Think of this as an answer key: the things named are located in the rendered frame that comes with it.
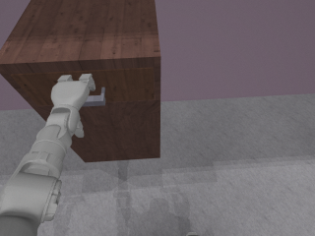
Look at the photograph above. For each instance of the cabinet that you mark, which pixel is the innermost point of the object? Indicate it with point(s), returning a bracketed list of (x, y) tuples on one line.
[(85, 35)]

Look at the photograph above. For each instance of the drawer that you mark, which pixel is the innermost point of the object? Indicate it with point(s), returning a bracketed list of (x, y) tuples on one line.
[(128, 84)]

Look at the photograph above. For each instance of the robot left forearm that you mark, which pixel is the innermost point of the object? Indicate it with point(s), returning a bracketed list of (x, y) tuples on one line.
[(50, 147)]

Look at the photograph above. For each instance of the robot left hand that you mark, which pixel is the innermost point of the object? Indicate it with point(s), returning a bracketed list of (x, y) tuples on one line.
[(73, 93)]

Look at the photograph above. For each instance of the handle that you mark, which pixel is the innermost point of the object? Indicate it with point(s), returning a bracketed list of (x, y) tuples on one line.
[(96, 100)]

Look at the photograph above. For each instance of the robot left upper arm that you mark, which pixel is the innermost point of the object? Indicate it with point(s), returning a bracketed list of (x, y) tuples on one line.
[(30, 200)]

